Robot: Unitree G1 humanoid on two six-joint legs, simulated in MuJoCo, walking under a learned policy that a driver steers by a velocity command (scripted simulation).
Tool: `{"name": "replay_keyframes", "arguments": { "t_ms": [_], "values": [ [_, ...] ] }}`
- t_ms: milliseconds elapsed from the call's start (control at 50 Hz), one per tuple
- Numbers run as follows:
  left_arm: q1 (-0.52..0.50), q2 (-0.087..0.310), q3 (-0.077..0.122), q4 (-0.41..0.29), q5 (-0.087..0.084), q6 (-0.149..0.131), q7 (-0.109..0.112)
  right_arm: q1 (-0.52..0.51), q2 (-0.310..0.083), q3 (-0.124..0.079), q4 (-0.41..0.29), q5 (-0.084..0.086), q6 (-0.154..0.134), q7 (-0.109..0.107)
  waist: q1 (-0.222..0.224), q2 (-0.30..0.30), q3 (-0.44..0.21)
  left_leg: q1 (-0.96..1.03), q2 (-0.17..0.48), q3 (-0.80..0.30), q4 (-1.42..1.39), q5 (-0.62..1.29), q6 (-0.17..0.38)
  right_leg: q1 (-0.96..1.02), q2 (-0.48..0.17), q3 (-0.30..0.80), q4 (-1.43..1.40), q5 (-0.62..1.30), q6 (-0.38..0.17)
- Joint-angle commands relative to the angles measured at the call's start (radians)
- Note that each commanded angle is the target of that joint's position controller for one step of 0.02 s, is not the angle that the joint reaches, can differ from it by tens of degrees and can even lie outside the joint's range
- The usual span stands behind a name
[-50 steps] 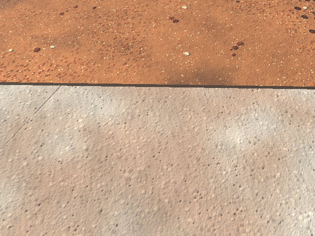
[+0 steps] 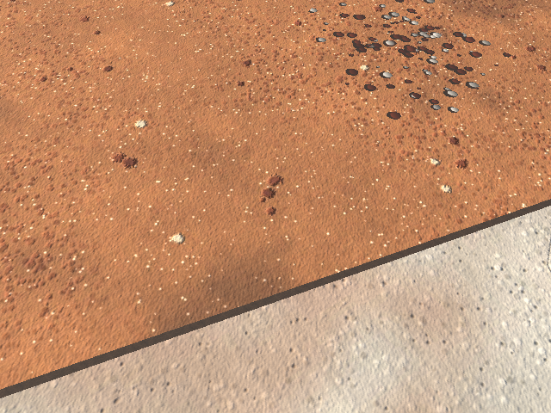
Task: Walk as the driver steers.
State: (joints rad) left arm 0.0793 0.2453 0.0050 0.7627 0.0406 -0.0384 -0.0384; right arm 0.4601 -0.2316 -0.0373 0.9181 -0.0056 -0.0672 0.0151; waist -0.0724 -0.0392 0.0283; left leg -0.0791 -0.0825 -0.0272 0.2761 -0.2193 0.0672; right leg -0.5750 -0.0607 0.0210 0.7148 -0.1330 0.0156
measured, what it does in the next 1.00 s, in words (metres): walks ahead, turning left: right foot, then left foot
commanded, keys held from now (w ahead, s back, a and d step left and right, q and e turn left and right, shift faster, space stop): w+q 0.90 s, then w+e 0.10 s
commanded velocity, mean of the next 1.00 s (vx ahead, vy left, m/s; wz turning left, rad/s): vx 0.50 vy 0.00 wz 0.50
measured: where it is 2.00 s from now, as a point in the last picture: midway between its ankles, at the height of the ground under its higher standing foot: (172, 357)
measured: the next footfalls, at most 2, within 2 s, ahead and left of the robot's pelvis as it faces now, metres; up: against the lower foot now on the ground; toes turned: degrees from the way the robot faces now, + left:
right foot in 0.12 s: +0.22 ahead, -0.12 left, +0.00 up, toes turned +4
left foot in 0.64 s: +0.43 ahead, +0.16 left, +0.00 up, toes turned +27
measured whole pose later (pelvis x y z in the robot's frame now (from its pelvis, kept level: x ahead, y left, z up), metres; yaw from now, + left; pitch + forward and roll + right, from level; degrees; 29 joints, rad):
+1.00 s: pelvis +0.47 +0.13 +0.00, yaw +33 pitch +1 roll +0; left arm 0.13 0.26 0.04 0.74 0.04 -0.02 -0.02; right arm 0.39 -0.27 -0.06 0.84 0.00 -0.05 0.01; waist -0.05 -0.04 0.04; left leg -0.05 -0.16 -0.08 0.26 -0.22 0.13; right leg -0.67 -0.12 0.02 0.82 -0.07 0.04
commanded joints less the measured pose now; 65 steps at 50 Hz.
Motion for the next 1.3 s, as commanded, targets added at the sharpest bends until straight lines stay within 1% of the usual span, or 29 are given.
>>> {"name": "replay_keyframes", "arguments": {
  "t_ms": [20, 80, 120, 140, 160, 180, 200, 260, 420, 540, 600, 640, 660, 680, 700, 740, 760, 800, 860, 940, 1060, 1120, 1160, 1180, 1200, 1220, 1240, 1280, 1300],
  "values": [
    [-0.091, 0.062, 0.006, -0.084, -0.011, -0.019, 0.008, 0.012, -0.173, -0.042, -0.048, -0.003, -0.009, -0.005, 0.017, 0.124, 0.005, -0.055, 0.234, -0.199, -0.044, 0.367, 0.131, 0.086, 0.048, -0.046, -0.091, 0.047, 0.009],
    [-0.052, 0.09, 0.016, -0.084, -0.016, -0.033, 0.021, -0.006, -0.192, -0.052, -0.054, -0.008, -0.001, -0.011, 0.05, 0.134, -0.011, -0.047, 0.251, -0.254, 0.04, 0.377, 0.107, 0.206, 0.067, -0.027, -0.177, -0.021, -0.015],
    [0.136, 0.143, 0.04, -0.028, -0.002, -0.056, 0.041, -0.029, -0.177, -0.051, -0.064, 0.002, -0.003, -0.009, 0.136, 0.061, -0.102, -0.132, 0.171, -0.21, 0.276, 0.375, 0.066, 0.503, 0.036, 0.015, -0.29, -0.025, -0.058],
    [0.301, 0.226, 0.06, -0.021, 0.022, -0.063, 0.057, -0.057, -0.119, -0.036, -0.109, 0.012, -0.011, -0.006, 0.207, -0.064, -0.243, -0.261, 0.102, -0.133, 0.548, 0.152, 0.038, 0.716, -0.205, 0.25, -0.334, -0.21, -0.115],
    [0.307, 0.301, 0.082, -0.019, 0.02, -0.043, 0.06, 0.028, -0.061, -0.026, -0.142, 0.031, -0.004, -0.011, 0.158, -0.257, -0.29, -0.529, -0.019, -0.021, 0.765, -0.33, 0.018, 0.835, -0.4, 0.614, -0.45, -0.348, -0.204],
    [0.262, 0.213, 0.07, -0.024, 0.005, -0.031, 0.057, 0.018, -0.142, -0.043, -0.11, 0.0, 0.017, -0.018, 0.135, -0.113, -0.187, -0.599, 0.054, -0.044, 0.877, -0.304, 0.025, 0.732, -0.378, 0.626, -0.461, -0.426, -0.218],
    [0.202, 0.133, 0.051, -0.036, -0.003, -0.033, 0.053, -0.029, -0.137, -0.047, -0.106, -0.008, 0.023, -0.009, 0.115, -0.032, -0.084, -0.601, 0.09, -0.058, 0.887, -0.211, 0.024, 0.632, -0.323, 0.488, -0.474, -0.368, -0.201],
    [0.165, 0.075, 0.038, -0.017, -0.011, -0.054, 0.051, -0.075, -0.102, -0.046, -0.111, -0.028, 0.047, 0.015, 0.072, -0.073, -0.008, -0.543, 0.144, -0.033, 0.846, -0.105, -0.011, 0.487, -0.211, 0.195, -0.529, -0.043, -0.153],
    [0.254, 0.095, 0.055, 0.049, -0.021, -0.074, 0.046, -0.311, -0.068, -0.03, -0.208, -0.029, 0.069, 0.054, 0.081, -0.045, 0.025, -0.642, 0.161, 0.017, 0.68, 0.131, -0.051, 0.514, -0.181, -0.079, -0.565, 0.237, -0.163],
    [0.32, 0.147, 0.071, 0.089, -0.02, -0.059, 0.053, -0.475, -0.07, -0.014, -0.278, -0.035, 0.064, 0.07, 0.118, -0.041, 0.062, -0.529, 0.132, 0.126, 0.399, 0.133, 0.012, 0.586, -0.209, -0.193, -0.522, 0.343, -0.135],
    [0.336, 0.189, 0.08, 0.106, -0.017, -0.036, 0.061, -0.42, -0.095, -0.025, -0.274, -0.042, 0.064, 0.057, 0.082, -0.063, 0.005, -0.396, 0.046, 0.182, 0.347, -0.02, 0.074, 0.661, -0.217, -0.25, -0.314, 0.757, -0.116],
    [0.33, 0.204, 0.081, 0.1, -0.019, -0.017, 0.063, -0.16, -0.141, -0.055, -0.195, -0.052, 0.047, 0.035, -0.033, -0.016, -0.15, -0.065, -0.02, 0.161, 0.242, -0.018, 0.133, 0.562, -0.193, -0.283, 0.078, 0.722, -0.089],
    [0.355, 0.144, 0.064, 0.056, -0.025, -0.02, 0.055, -0.043, -0.246, -0.088, -0.172, -0.06, 0.047, 0.017, -0.063, 0.119, -0.266, 0.234, 0.192, -0.142, 0.202, -0.191, 0.205, 0.266, -0.144, -0.286, 0.399, 0.317, -0.048],
    [0.321, 0.1, 0.06, -0.016, -0.022, -0.028, 0.041, -0.089, -0.335, -0.107, -0.199, -0.025, 0.056, 0.011, -0.01, 0.29, -0.335, 0.405, 0.427, -0.691, 0.053, -0.14, 0.324, -0.084, 0.066, -0.163, 0.703, -0.407, 0.007],
    [0.199, 0.163, 0.07, -0.044, -0.013, -0.036, 0.037, -0.067, -0.316, -0.106, -0.2, -0.009, 0.067, 0.004, -0.061, 0.128, -0.277, 0.374, 0.415, -0.641, 0.011, -0.013, 0.32, -0.19, 0.03, -0.006, 0.734, -0.34, 0.001],
    [0.2, 0.122, 0.055, -0.032, -0.026, -0.052, 0.037, -0.148, -0.211, -0.077, -0.178, -0.004, 0.058, -0.01, 0.031, 0.036, -0.065, 0.106, 0.338, -0.389, 0.007, 0.231, 0.254, -0.134, -0.054, 0.0, 0.566, -0.203, -0.013],
    [0.209, 0.12, 0.056, -0.03, -0.009, -0.04, 0.037, -0.183, -0.184, -0.067, -0.178, 0.0, 0.049, -0.013, 0.069, 0.038, -0.037, 0.017, 0.284, -0.324, -0.003, 0.304, 0.227, -0.07, -0.07, 0.009, 0.502, -0.201, -0.006],
    [0.251, 0.112, 0.055, -0.017, 0.012, -0.005, 0.031, -0.209, -0.162, -0.057, -0.187, 0.003, 0.031, -0.009, 0.104, 0.053, -0.055, -0.062, 0.234, -0.264, -0.024, 0.386, 0.22, 0.013, -0.067, 0.002, 0.45, -0.196, 0.012],
    [0.191, 0.091, 0.052, -0.042, 0.01, 0.017, 0.024, -0.16, -0.19, -0.065, -0.171, 0.004, 0.015, -0.004, 0.097, 0.059, -0.036, -0.1, 0.198, -0.244, -0.061, 0.34, 0.216, -0.021, -0.058, -0.016, 0.348, -0.115, 0.033],
    [0.048, 0.083, 0.046, -0.079, 0.006, 0.015, 0.018, -0.075, -0.172, -0.058, -0.143, 0.005, 0.011, -0.006, 0.043, 0.088, 0.006, -0.028, 0.188, -0.235, -0.088, 0.322, 0.174, -0.112, -0.054, -0.023, 0.148, 0.054, 0.038],
    [-0.079, 0.058, 0.029, -0.104, -0.011, -0.005, 0.006, 0.01, -0.152, -0.037, -0.09, -0.009, -0.001, -0.022, -0.012, 0.085, 0.029, 0.103, 0.202, -0.12, -0.027, 0.692, 0.096, -0.054, 0.002, -0.085, -0.072, 0.148, -0.028],
    [0.0, 0.076, 0.033, -0.072, -0.012, -0.018, 0.008, -0.017, -0.16, -0.03, -0.075, -0.02, -0.001, -0.035, 0.032, 0.121, -0.001, 0.12, 0.217, -0.086, 0.066, 0.908, 0.057, 0.109, 0.07, -0.092, -0.135, 0.079, -0.081],
    [0.201, 0.111, 0.049, 0.001, -0.01, -0.033, 0.02, -0.067, -0.186, -0.035, -0.075, -0.02, -0.001, -0.044, 0.128, 0.112, -0.069, 0.138, 0.197, -0.053, 0.288, 1.005, 0.03, 0.292, 0.12, -0.086, -0.242, 0.102, -0.12],
    [0.309, 0.142, 0.058, 0.032, -0.002, -0.045, 0.029, -0.09, -0.192, -0.035, -0.088, -0.01, -0.006, -0.046, 0.182, 0.078, -0.127, 0.045, 0.153, -0.021, 0.482, 0.817, 0.012, 0.468, 0.057, -0.024, -0.296, 0.319, -0.147],
    [0.389, 0.253, 0.083, 0.032, 0.005, -0.046, 0.035, -0.036, -0.14, -0.023, -0.129, 0.004, -0.012, -0.051, 0.163, -0.109, -0.255, -0.184, 0.033, 0.055, 0.853, 0.21, -0.025, 0.732, -0.218, 0.264, -0.168, 0.929, -0.259],
    [0.366, 0.251, 0.089, 0.03, -0.035, -0.03, 0.027, 0.065, -0.119, -0.023, -0.122, 0.018, -0.002, -0.048, 0.098, -0.202, -0.405, -0.386, -0.078, 0.014, 1.079, -0.366, -0.055, 0.876, -0.367, 0.541, -0.211, 1.236, -0.43],
    [0.294, 0.207, 0.088, 0.004, -0.067, -0.02, 0.02, 0.019, -0.157, -0.023, -0.106, -0.02, 0.013, -0.047, 0.093, -0.038, -0.346, -0.419, 0.001, -0.058, 1.112, -0.287, -0.058, 0.774, -0.313, 0.475, -0.253, 1.059, -0.413],
    [0.171, 0.118, 0.065, -0.017, -0.055, 0.0, 0.027, -0.11, -0.145, -0.02, -0.133, -0.031, 0.027, -0.038, 0.069, 0.043, -0.122, -0.464, 0.065, -0.047, 1.029, -0.219, -0.072, 0.525, -0.198, 0.329, -0.351, 0.721, -0.342],
    [0.166, 0.112, 0.063, -0.011, -0.054, 0.007, 0.033, -0.131, -0.141, -0.02, -0.148, -0.036, 0.044, -0.034, 0.053, 0.037, -0.08, -0.442, 0.087, -0.045, 0.965, -0.204, -0.082, 0.439, -0.156, 0.292, -0.385, 0.642, -0.314]
  ]
}}
Velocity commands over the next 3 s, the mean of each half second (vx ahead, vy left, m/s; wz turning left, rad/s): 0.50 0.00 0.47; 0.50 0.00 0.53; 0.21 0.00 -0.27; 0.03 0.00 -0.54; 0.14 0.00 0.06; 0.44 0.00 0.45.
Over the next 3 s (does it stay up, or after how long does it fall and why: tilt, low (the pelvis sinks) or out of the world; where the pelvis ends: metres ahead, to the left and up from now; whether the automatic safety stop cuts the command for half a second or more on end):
stays up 0.86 0.39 0.00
